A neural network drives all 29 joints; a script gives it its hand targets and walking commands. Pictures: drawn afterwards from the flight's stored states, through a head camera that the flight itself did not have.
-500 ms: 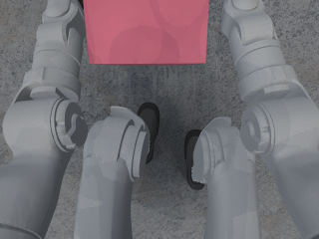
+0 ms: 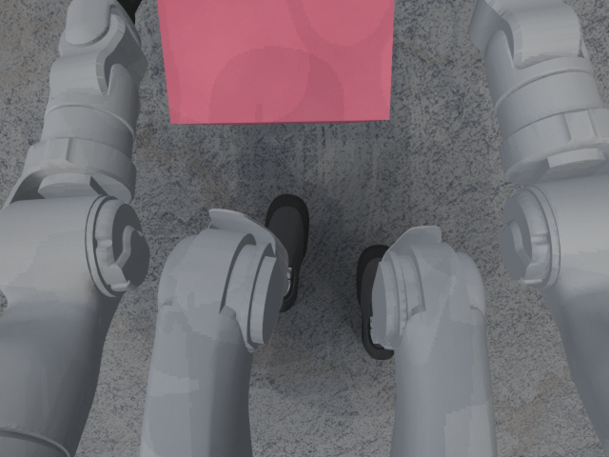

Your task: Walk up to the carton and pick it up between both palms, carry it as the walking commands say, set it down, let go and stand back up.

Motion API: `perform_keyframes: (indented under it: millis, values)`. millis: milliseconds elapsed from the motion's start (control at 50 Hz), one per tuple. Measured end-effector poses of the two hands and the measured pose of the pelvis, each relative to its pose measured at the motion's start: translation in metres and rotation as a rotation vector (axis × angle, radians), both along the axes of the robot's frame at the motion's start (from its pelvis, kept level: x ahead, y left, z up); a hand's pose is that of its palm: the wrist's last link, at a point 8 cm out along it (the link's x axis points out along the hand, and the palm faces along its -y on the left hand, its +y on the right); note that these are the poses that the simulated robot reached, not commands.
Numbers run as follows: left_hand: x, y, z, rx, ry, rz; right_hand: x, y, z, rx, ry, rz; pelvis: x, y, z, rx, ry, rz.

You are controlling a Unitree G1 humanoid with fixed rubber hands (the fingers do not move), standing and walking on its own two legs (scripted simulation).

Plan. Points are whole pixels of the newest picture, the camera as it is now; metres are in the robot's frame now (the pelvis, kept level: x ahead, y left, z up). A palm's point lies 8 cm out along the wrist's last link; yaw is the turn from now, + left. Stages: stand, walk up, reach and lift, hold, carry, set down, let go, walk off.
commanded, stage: set down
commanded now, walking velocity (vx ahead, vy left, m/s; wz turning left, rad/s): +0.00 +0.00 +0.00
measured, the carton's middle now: out of the picture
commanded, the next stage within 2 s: let go in 1.18 s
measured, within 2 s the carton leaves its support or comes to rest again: neither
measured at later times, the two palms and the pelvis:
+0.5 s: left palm out of the picture +0.51 +0.27 -0.01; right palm out of the picture +0.58 -0.09 +0.00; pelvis +0.02 +0.00 +0.10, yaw +0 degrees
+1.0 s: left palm out of the picture +0.50 +0.28 +0.15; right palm out of the picture +0.58 -0.10 +0.15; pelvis +0.04 +0.00 +0.24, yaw +1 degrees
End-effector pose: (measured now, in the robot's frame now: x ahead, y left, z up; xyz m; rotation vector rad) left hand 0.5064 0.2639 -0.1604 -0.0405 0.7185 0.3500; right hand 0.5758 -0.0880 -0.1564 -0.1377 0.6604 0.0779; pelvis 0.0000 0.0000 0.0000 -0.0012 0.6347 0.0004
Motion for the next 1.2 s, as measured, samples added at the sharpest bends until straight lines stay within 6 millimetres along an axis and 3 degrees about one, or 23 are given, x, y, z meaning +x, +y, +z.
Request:
perform_keyframes:
  millis: [160,340,580,780,1020,1200]
  values:
    - [0.004,0.007,0.045,-0.005,-0.061,0.007,0.006,0.007,0.045,-0.013,-0.039,0.001,0.002,-0.002,0.021,-0.008,0.021,0.019]
    - [0.004,0.010,0.109,0.001,-0.063,-0.005,0.009,0.007,0.110,-0.016,-0.027,-0.008,0.009,0.000,0.064,-0.022,0.079,0.027]
    - [0.003,0.008,0.176,0.009,-0.070,-0.013,0.008,-0.002,0.174,-0.008,-0.037,-0.024,0.020,0.000,0.119,-0.022,0.125,0.028]
    - [-0.007,0.017,0.241,0.011,-0.073,-0.016,0.005,-0.004,0.235,-0.009,-0.030,-0.016,0.032,-0.001,0.177,-0.021,0.133,0.038]
    - [-0.008,0.014,0.315,-0.007,-0.087,-0.024,0.003,-0.009,0.311,-0.007,-0.030,-0.007,0.044,0.001,0.251,-0.024,0.116,0.044]
    - [-0.009,0.014,0.354,0.001,-0.077,-0.032,0.003,-0.011,0.350,-0.007,-0.019,0.000,0.056,0.006,0.293,-0.024,0.093,0.044]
